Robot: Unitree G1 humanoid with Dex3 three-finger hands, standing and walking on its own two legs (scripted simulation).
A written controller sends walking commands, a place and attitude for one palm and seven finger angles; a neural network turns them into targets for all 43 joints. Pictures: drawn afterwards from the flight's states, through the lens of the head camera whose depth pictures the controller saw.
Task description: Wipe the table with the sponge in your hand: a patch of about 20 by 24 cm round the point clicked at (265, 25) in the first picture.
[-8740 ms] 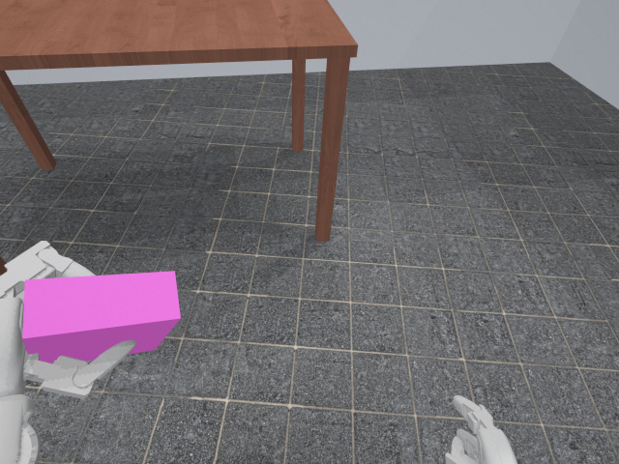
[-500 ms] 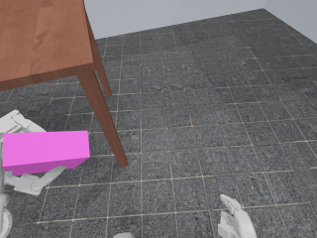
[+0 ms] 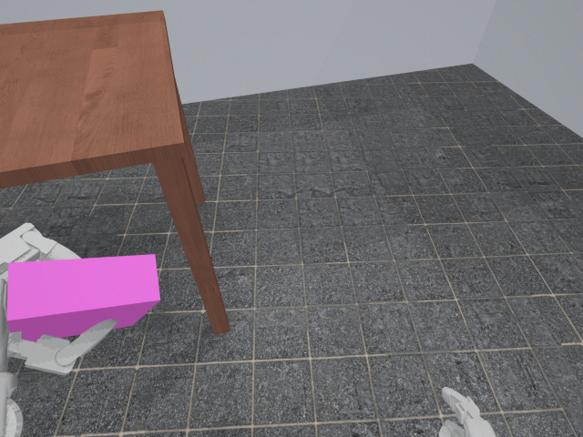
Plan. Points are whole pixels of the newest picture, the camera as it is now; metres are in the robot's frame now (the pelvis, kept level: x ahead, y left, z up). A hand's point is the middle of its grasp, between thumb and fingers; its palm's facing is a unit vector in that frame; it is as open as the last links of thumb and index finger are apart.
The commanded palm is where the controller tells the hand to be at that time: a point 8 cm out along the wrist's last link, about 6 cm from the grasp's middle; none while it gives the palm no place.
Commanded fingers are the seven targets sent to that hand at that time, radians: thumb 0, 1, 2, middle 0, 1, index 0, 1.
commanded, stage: take the last steps up to it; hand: left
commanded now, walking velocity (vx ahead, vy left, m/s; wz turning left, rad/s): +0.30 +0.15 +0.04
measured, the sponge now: (103, 298) +0.23 +0.21 +0.15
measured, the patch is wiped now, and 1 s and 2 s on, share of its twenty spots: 0.00 0.00 0.00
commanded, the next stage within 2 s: come to a stop and stand still in 0.80 s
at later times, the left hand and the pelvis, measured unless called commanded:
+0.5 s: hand (64, 211) +0.33 +0.30 +0.17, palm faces +0.38 -0.79 -0.48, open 9.3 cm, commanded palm +0.25 +0.34 +0.18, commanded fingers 0.00 0.10 1.30 -1.20 -1.60 -1.20 -1.60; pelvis +0.09 +0.06 -0.01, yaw +0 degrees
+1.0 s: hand (88, 162) +0.42 +0.31 +0.17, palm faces +0.34 -0.80 -0.50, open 9.2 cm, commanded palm +0.36 +0.36 +0.18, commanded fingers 0.00 0.10 1.30 -1.20 -1.60 -1.20 -1.60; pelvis +0.20 +0.08 +0.01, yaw +0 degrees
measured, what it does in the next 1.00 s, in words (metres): walks ahead: left foot, then right foot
